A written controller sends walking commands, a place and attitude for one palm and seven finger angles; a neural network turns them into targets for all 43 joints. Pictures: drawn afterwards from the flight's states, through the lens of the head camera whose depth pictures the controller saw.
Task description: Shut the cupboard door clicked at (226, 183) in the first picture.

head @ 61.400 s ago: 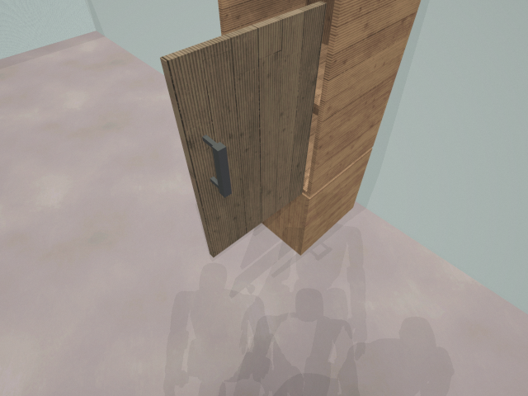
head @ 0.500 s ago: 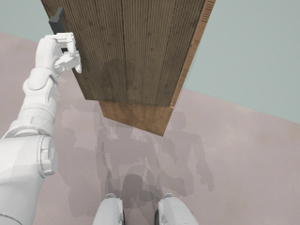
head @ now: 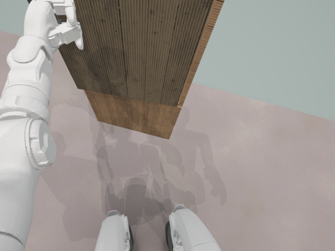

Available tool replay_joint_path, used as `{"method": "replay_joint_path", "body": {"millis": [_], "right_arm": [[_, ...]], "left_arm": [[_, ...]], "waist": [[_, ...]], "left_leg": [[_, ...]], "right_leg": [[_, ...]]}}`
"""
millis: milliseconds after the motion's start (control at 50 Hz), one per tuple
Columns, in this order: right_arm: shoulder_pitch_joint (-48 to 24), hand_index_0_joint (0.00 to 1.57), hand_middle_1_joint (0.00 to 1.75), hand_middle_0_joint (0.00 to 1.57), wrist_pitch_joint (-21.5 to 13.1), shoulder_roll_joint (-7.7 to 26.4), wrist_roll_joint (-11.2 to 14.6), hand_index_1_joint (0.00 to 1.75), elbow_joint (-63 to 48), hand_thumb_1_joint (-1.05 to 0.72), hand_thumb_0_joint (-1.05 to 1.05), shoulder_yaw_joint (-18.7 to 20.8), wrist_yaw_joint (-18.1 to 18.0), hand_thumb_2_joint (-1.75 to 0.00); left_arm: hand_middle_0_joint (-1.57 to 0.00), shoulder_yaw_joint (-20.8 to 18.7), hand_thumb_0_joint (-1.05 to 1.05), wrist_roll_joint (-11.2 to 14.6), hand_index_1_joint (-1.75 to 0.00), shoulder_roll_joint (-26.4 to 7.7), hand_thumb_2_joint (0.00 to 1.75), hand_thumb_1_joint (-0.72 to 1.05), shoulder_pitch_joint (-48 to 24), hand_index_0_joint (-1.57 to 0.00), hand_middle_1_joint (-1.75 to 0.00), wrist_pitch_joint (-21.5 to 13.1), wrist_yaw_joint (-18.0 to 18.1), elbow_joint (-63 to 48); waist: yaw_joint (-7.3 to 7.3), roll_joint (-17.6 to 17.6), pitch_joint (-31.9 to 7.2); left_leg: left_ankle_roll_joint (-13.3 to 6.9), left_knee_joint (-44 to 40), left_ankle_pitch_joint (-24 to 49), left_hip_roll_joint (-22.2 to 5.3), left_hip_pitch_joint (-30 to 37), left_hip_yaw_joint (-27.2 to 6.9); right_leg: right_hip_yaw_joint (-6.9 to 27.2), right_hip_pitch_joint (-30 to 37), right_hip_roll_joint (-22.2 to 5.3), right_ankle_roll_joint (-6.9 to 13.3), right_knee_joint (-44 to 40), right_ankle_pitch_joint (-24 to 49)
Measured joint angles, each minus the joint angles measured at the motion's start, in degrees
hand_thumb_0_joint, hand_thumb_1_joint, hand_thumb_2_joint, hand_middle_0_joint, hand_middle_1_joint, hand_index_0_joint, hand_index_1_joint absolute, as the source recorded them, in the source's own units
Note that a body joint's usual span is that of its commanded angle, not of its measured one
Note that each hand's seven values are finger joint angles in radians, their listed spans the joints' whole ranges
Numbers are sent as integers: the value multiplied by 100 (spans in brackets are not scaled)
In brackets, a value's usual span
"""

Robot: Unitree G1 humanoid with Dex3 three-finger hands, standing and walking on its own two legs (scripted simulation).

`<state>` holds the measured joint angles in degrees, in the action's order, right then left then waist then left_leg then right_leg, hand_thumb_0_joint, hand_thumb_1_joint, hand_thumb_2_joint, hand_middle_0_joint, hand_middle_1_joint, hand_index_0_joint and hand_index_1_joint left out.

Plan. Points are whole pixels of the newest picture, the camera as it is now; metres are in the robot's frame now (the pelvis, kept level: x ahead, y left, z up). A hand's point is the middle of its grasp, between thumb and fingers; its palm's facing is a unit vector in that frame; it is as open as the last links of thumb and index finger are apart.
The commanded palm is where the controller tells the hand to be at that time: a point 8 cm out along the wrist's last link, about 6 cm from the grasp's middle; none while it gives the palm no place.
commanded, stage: push the door shut along its arc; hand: left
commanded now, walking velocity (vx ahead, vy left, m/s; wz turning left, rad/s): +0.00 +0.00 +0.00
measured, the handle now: (45, 6) +0.64 +0.18 +0.11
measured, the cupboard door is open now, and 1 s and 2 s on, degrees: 5 0 0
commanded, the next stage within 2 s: pull the fist back off the door in 0.34 s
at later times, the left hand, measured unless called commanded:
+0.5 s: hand (90, 12) +0.62 +0.09 +0.12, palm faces -0.22 -0.97 +0.04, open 3.1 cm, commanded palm +0.62 +0.10 +0.11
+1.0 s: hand (95, 27) +0.58 +0.08 +0.11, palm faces +0.11 -0.99 -0.03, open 3.1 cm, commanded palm +0.54 +0.12 +0.11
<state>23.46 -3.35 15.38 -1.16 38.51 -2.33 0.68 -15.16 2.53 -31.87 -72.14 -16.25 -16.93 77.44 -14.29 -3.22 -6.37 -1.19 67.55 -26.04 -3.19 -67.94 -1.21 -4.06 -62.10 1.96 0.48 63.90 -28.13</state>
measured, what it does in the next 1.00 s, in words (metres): stands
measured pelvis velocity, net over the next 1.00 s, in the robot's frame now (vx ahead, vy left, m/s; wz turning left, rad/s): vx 0.03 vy -0.02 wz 0.00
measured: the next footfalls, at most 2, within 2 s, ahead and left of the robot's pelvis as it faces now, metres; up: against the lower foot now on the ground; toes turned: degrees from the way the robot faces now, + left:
none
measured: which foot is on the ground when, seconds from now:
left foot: down 0.00-1.00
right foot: down 0.00-1.00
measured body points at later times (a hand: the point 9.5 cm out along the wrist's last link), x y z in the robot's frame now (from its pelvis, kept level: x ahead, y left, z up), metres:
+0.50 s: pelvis +0.01 +0.00 -0.01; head +0.20 +0.01 +0.40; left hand +0.62 +0.14 +0.12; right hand -0.07 -0.25 -0.10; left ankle +0.04 +0.10 -0.64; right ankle +0.01 -0.12 -0.64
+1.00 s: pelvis +0.03 -0.02 +0.03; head +0.16 -0.02 +0.46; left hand +0.57 +0.13 +0.12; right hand -0.02 -0.26 -0.09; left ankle +0.04 +0.10 -0.64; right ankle +0.01 -0.12 -0.64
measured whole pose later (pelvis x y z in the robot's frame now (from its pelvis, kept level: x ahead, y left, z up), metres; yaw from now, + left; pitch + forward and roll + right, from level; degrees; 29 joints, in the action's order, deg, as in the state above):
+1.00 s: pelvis +0.03 -0.02 +0.03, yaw +0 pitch +25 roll -2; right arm 27.6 0.7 14.1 -4.2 37.3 0.0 5.7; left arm -19.7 -1.3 -20.0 -61.0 -21.9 6.9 71.7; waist -12.6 -3.6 -7.9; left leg 0.3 59.3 -25.5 -3.7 -58.3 0.4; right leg -2.3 -54.2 2.7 1.6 57.5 -27.8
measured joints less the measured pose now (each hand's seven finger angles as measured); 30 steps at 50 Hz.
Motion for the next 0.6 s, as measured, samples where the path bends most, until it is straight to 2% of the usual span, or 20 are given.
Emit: {"method": "replay_joint_path", "body": {"millis": [100, 240, 340, 460, 480, 500, 540, 560, 600], "right_arm": [[31, 20, 30, 20, 7, -7, -39, 30, -30, -91, 0, -3, 11, -90], [115, 20, 30, 20, 46, -9, -80, 30, -72, -91, 0, -33, -14, -90], [233, 20, 30, 20, 80, -34, -97, 30, -52, -91, 0, -53, -22, -90], [291, 20, 30, 20, 48, -84, -115, 30, 71, -91, 0, -51, -31, -90], [321, 20, 30, 20, 40, -85, -138, 30, 57, -91, 0, -42, -29, -90], [362, 20, 30, 20, 29, -86, -170, 30, 31, -91, 0, -34, -2, -90], [430, 20, 30, 20, 5, -103, -275, 30, -15, -91, 0, -14, 120, -90], [458, 20, 30, 20, -1, -117, -343, 30, -44, -91, 0, 2, 197, -90], [475, 20, 30, 20, 3, -144, -467, 30, -93, -91, 0, 34, 366, -90]], "left_arm": [[-130, 12, 2, -159, -150, -172, 90, 90, -299, -130, -150, 84, -70, 65], [-130, -186, 2, -310, -150, -392, 90, 90, -632, -130, -150, 301, -246, 114], [-130, -254, 1, -369, -150, -541, 92, 88, -742, -130, -150, 384, -369, 145], [-130, -51, 2, -358, -150, -599, 93, 86, -948, -130, -150, 539, -440, 198], [-130, -184, 2, -320, -150, -520, 93, 85, -970, -130, -150, 597, -301, 195], [-130, -340, 3, -270, -150, -387, 92, 83, -966, -130, -150, 627, -2, 176], [-130, -593, 3, -218, -150, -60, 90, 78, -903, -130, -150, 626, 864, 83], [-130, -677, 3, -270, -150, 115, 89, 76, -835, -130, -150, 584, 1324, -16], [-130, -687, 3, -546, -150, 384, 88, 75, -662, -130, -150, 418, 2161, -194]], "waist": [[-125, -32, 21], [-313, -87, 57], [-335, -110, 75], [-324, -99, 86], [-295, -112, 76], [-257, -123, 52], [-202, -111, -12], [-184, -106, -46], [-184, -104, -101]], "left_leg": [[-3, 122, -53, -27, -203, 3], [-6, 229, -129, -85, -400, 43], [2, 252, -165, -109, -450, 62], [30, 259, -161, -104, -505, 4], [37, 264, -159, -108, -526, -19], [45, 260, -155, -111, -542, -34], [60, 224, -138, -102, -544, -44], [67, 201, -126, -95, -537, -48], [80, 154, -105, -82, -509, -52]], "right_leg": [[8, -204, 25, 0, 106, -37], [57, -427, 77, -1, 201, -76], [79, -494, 100, 5, 230, -103], [24, -526, 102, 35, 230, -114], [4, -534, 109, 38, 218, -110], [-10, -540, 113, 39, 202, -104], [-20, -541, 106, 39, 174, -93], [-24, -536, 100, 41, 158, -88], [-29, -511, 89, 49, 129, -83]]}}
